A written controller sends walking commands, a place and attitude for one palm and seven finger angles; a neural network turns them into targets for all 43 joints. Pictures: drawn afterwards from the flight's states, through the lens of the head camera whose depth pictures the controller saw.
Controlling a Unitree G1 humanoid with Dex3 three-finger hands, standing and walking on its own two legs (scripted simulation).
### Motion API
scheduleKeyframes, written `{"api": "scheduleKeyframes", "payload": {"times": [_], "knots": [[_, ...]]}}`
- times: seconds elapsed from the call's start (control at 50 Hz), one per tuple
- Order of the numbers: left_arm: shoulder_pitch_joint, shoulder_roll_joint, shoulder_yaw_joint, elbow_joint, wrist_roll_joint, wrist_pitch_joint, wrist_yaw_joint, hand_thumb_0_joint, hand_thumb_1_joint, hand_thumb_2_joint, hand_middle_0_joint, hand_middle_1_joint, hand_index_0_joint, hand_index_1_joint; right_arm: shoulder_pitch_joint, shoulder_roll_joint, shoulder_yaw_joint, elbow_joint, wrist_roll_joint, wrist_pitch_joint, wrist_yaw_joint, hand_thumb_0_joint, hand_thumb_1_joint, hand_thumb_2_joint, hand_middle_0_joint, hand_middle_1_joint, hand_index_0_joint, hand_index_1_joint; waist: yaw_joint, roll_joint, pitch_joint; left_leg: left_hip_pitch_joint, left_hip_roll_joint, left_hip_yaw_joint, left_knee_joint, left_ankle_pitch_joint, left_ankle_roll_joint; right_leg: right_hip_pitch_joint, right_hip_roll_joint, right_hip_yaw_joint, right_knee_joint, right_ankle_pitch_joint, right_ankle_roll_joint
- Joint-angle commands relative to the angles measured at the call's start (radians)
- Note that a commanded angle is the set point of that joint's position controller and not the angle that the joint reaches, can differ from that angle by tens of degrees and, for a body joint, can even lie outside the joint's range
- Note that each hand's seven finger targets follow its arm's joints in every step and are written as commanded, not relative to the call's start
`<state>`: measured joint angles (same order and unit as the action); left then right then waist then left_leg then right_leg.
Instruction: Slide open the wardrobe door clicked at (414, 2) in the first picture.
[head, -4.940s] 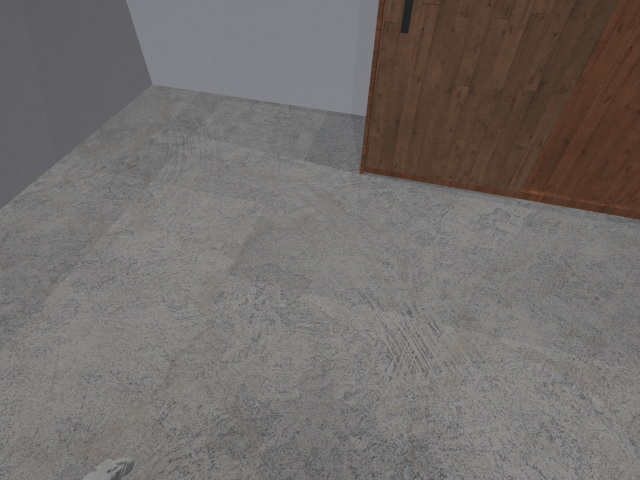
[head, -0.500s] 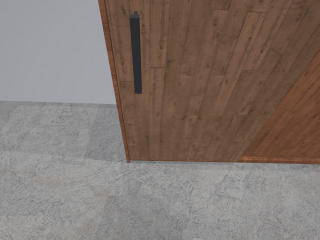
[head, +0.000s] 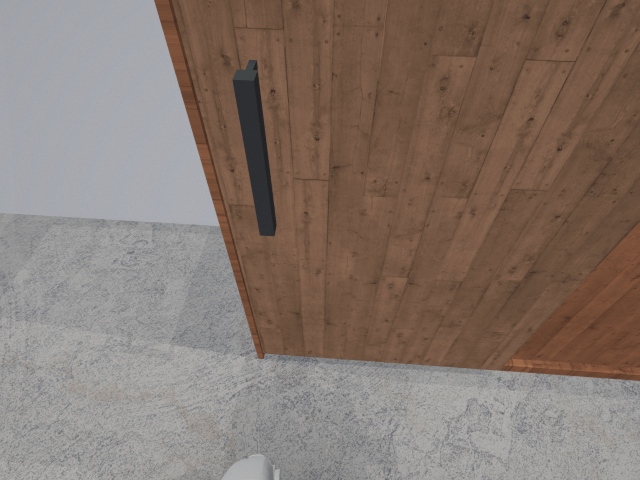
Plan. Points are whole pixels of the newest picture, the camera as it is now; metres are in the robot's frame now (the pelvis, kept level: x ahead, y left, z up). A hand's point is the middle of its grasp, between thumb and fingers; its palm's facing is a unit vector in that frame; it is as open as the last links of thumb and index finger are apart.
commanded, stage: take the last steps up to it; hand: left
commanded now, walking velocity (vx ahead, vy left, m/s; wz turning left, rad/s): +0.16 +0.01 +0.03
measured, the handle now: (261, 158) +0.55 +0.14 +0.09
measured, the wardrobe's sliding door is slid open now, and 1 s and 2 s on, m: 0.00 0.00 0.00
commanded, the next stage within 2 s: come to a stop and stand still in 0.02 s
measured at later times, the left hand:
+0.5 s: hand out of the picture +0.12 +0.22 -0.18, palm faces +0.03 -0.97 -0.25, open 7.4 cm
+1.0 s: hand out of the picture +0.04 +0.17 -0.16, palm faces +0.08 -0.96 -0.26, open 7.4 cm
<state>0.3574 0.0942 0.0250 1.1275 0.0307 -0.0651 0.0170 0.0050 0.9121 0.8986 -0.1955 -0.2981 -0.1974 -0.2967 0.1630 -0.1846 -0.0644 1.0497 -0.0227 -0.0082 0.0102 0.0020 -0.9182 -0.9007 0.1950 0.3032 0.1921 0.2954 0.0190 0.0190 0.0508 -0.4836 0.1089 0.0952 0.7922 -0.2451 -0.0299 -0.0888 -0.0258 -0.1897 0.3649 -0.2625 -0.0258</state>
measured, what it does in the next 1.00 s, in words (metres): steps on the spot: left foot, then right foot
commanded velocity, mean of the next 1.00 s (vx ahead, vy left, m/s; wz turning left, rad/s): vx -0.03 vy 0.03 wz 0.00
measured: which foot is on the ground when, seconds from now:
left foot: up 0.00-0.10, down 0.12-0.64, up 0.66-1.00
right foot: down 0.00-0.14, up 0.16-0.60, down 0.62-1.00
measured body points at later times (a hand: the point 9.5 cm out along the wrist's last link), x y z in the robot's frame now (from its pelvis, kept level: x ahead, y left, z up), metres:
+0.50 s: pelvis +0.05 +0.01 +0.00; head +0.08 +0.03 +0.44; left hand +0.12 +0.27 -0.16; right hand +0.12 -0.23 -0.15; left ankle +0.12 +0.12 -0.74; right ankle +0.04 -0.13 -0.69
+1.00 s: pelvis +0.03 -0.02 +0.00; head +0.07 -0.04 +0.45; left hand +0.04 +0.22 -0.14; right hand +0.05 -0.27 -0.17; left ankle +0.01 +0.12 -0.72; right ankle +0.05 -0.15 -0.74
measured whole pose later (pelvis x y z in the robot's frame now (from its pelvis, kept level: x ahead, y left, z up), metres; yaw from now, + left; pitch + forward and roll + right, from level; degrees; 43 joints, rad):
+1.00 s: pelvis +0.03 -0.02 +0.00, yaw +0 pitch +1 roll +2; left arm 0.27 0.15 0.05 1.04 0.04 0.00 0.04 0.01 0.91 0.90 -0.20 -0.30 -0.20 -0.30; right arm 0.25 -0.21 -0.06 1.05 -0.01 0.06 0.00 0.00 -0.91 -0.90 0.20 0.30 0.19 0.30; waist 0.04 0.01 0.06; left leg -0.28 0.02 0.05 0.66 -0.39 -0.06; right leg -0.25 -0.10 -0.06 0.46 -0.22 0.01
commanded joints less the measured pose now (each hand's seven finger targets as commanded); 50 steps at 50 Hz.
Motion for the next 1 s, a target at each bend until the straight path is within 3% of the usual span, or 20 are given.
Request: {"api": "scheduleKeyframes", "payload": {"times": [0.0,0.06,0.08,0.1,0.12,0.14,0.18,0.26,0.32,0.4,0.5,0.54,0.56,0.6,0.62,0.66,0.72,0.84,0.9,0.98], "knots": [[0.083,0.172,0.029,-0.004,-0.006,-0.011,0.009,0.0,0.9,0.9,-0.2,-0.3,-0.2,-0.3,-0.016,0.016,0.02,-0.049,0.006,-0.027,0.009,0.0,-0.9,-0.9,0.2,0.3,0.2,0.3,0.017,-0.147,0.027,0.062,-0.024,0.029,-0.138,0.024,0.014,-0.007,-0.257,0.15,-0.096,0.406,-0.101],[0.063,0.163,0.028,0.001,-0.013,0.001,0.011,0.0,0.9,0.9,-0.2,-0.3,-0.2,-0.3,0.081,-0.014,0.017,-0.018,0.002,-0.038,-0.001,0.0,-0.9,-0.9,0.2,0.3,0.2,0.3,-0.04,-0.093,0.003,0.28,-0.048,0.055,-0.299,0.118,0.027,-0.073,-0.213,0.108,0.045,0.379,-0.06],[0.074,0.141,0.023,-0.003,-0.015,0.004,0.009,0.0,0.9,0.9,-0.2,-0.3,-0.2,-0.3,0.172,-0.062,0.007,0.008,-0.003,-0.047,-0.009,0.0,-0.9,-0.9,0.2,0.3,0.2,0.3,-0.07,0.006,-0.065,0.439,-0.004,0.004,-0.339,0.242,0.046,-0.128,-0.162,0.075,0.202,0.33,-0.026],[0.093,0.099,0.017,-0.017,-0.022,0.007,0.008,0.0,0.9,0.9,-0.2,-0.3,-0.2,-0.3,0.26,-0.149,-0.012,0.021,-0.009,-0.051,-0.022,0.0,-0.9,-0.9,0.2,0.3,0.2,0.3,-0.093,0.176,-0.134,0.599,0.19,-0.222,-0.359,0.433,0.13,-0.297,-0.063,0.012,0.401,0.028,0.024],[0.093,0.078,0.005,-0.028,-0.023,0.012,0.011,0.0,0.9,0.9,-0.2,-0.3,-0.2,-0.3,0.293,-0.186,-0.012,0.034,0.002,-0.039,-0.031,0.0,-0.9,-0.9,0.2,0.3,0.2,0.3,-0.09,0.283,-0.171,0.594,0.334,-0.352,-0.435,0.63,0.222,-0.351,-0.014,0.048,0.601,-0.374,0.042],[0.068,0.087,0.004,-0.027,-0.021,0.025,0.021,0.0,0.9,0.9,-0.2,-0.3,-0.2,-0.3,0.219,-0.151,0.004,0.027,0.005,-0.029,-0.043,0.0,-0.9,-0.9,0.2,0.3,0.2,0.3,-0.061,0.215,-0.115,0.477,0.324,-0.292,-0.452,0.651,0.233,-0.317,-0.054,0.132,0.642,-0.376,0.035],[0.061,0.068,0.002,0.001,-0.019,0.047,0.026,0.0,0.9,0.9,-0.2,-0.3,-0.2,-0.3,0.075,-0.084,0.028,-0.005,0.007,-0.03,-0.055,0.0,-0.9,-0.9,0.2,0.3,0.2,0.3,-0.014,0.139,-0.036,0.319,0.261,-0.194,-0.469,0.721,0.195,-0.251,-0.095,0.169,0.573,-0.287,0.058],[0.059,0.101,0.02,-0.015,-0.014,0.089,0.023,0.0,0.9,0.9,-0.2,-0.3,-0.2,-0.3,0.056,-0.104,0.005,-0.015,0.012,-0.013,-0.065,0.0,-0.9,-0.9,0.2,0.3,0.2,0.3,-0.012,0.06,-0.078,0.342,0.248,-0.151,-0.471,0.728,0.194,-0.254,-0.07,0.161,0.548,-0.197,0.074],[0.023,0.128,0.044,-0.067,-0.003,0.12,0.022,0.0,0.9,0.9,-0.2,-0.3,-0.2,-0.3,0.064,-0.135,-0.015,-0.031,0.01,0.005,-0.068,0.0,-0.9,-0.9,0.2,0.3,0.2,0.3,-0.021,0.066,-0.099,0.329,0.275,-0.152,-0.475,0.632,0.218,-0.331,-0.05,0.191,0.704,-0.182,0.074],[-0.027,0.134,0.055,-0.125,-0.003,0.132,0.015,0.0,0.9,0.9,-0.2,-0.3,-0.2,-0.3,0.018,-0.139,-0.026,-0.06,0.0,0.014,-0.06,0.0,-0.9,-0.9,0.2,0.3,0.2,0.3,-0.017,0.134,-0.092,0.308,0.248,-0.115,-0.478,0.464,0.206,-0.362,-0.038,0.196,0.695,-0.157,0.077],[-0.063,0.119,0.038,-0.159,-0.009,0.108,0.013,0.0,0.9,0.9,-0.2,-0.3,-0.2,-0.3,0.021,-0.145,-0.031,-0.064,-0.007,0.022,-0.037,0.0,-0.9,-0.9,0.2,0.3,0.2,0.3,-0.026,0.216,-0.085,0.251,0.198,-0.131,-0.497,0.136,0.172,-0.219,-0.03,0.126,0.375,-0.17,0.059],[-0.015,0.129,0.035,-0.137,-0.007,0.086,0.015,0.0,0.9,0.9,-0.2,-0.3,-0.2,-0.3,0.031,-0.126,-0.025,-0.056,0.0,0.024,-0.028,0.0,-0.9,-0.9,0.2,0.3,0.2,0.3,0.007,0.155,-0.083,0.186,0.146,-0.107,-0.443,0.006,0.124,-0.08,-0.014,0.1,0.142,-0.027,0.056],[0.011,0.153,0.035,-0.122,-0.003,0.077,0.018,0.0,0.9,0.9,-0.2,-0.3,-0.2,-0.3,0.052,-0.1,-0.02,-0.052,0.007,0.026,-0.022,0.0,-0.9,-0.9,0.2,0.3,0.2,0.3,0.013,0.07,-0.087,0.139,0.085,-0.065,-0.394,-0.08,0.078,-0.01,-0.034,0.12,0.032,0.028,0.057],[-0.062,0.293,0.047,-0.157,0.002,0.065,0.022,0.0,0.9,0.9,-0.2,-0.3,-0.2,-0.3,0.037,-0.019,0.003,-0.092,0.016,0.043,-0.01,0.0,-0.9,-0.9,0.2,0.3,0.2,0.3,0.003,-0.279,0.003,0.05,-0.043,-0.002,-0.174,-0.247,-0.01,-0.186,-0.34,0.503,-0.23,-0.28,-0.062],[-0.104,0.316,0.05,-0.18,0.0,0.073,0.021,0.0,0.9,0.9,-0.2,-0.3,-0.2,-0.3,0.008,-0.061,-0.006,-0.103,0.01,0.051,-0.004,0.0,-0.9,-0.9,0.2,0.3,0.2,0.3,0.017,-0.224,0.032,0.091,-0.031,-0.05,-0.076,-0.255,0.001,-0.305,-0.379,0.52,-0.278,-0.419,-0.103],[-0.155,0.296,0.056,-0.185,-0.002,0.067,0.026,0.0,0.9,0.9,-0.2,-0.3,-0.2,-0.3,0.034,-0.071,-0.013,-0.079,0.0,0.064,-0.001,0.0,-0.9,-0.9,0.2,0.3,0.2,0.3,-0.003,-0.266,0.081,0.056,-0.042,-0.083,0.037,-0.172,0.006,-0.328,-0.33,0.503,-0.273,-0.381,-0.085],[-0.152,0.255,0.053,-0.178,-0.008,0.056,0.021,0.0,0.9,0.9,-0.2,-0.3,-0.2,-0.3,0.135,-0.074,-0.012,-0.035,-0.001,0.053,0.002,0.0,-0.9,-0.9,0.2,0.3,0.2,0.3,-0.025,-0.195,0.037,0.02,-0.057,-0.074,0.117,-0.071,-0.007,-0.18,-0.259,0.346,-0.179,-0.089,-0.06],[-0.01,0.254,0.064,-0.128,-0.002,0.05,0.028,0.0,0.9,0.9,-0.2,-0.3,-0.2,-0.3,0.076,-0.071,-0.005,-0.071,0.004,0.043,-0.007,0.0,-0.9,-0.9,0.2,0.3,0.2,0.3,0.046,-0.184,-0.045,-0.019,-0.06,-0.068,0.037,-0.156,-0.034,0.043,-0.317,0.364,-0.075,0.271,-0.12],[-0.002,0.267,0.069,-0.116,0.003,0.053,0.031,0.0,0.9,0.9,-0.2,-0.3,-0.2,-0.3,0.062,-0.056,0.004,-0.082,0.014,0.036,-0.013,0.0,-0.9,-0.9,0.2,0.3,0.2,0.3,0.05,-0.222,-0.077,0.045,-0.071,-0.06,-0.074,-0.198,-0.031,0.057,-0.32,0.363,-0.028,0.435,-0.136],[-0.085,0.258,0.062,-0.112,-0.007,0.064,0.029,0.0,0.9,0.9,-0.2,-0.3,-0.2,-0.3,0.173,-0.043,0.012,-0.032,0.019,0.023,-0.022,0.0,-0.9,-0.9,0.2,0.3,0.2,0.3,-0.02,-0.234,-0.095,0.328,-0.098,-0.013,-0.375,0.02,-0.017,-0.106,-0.235,0.283,0.041,0.328,-0.06]]}}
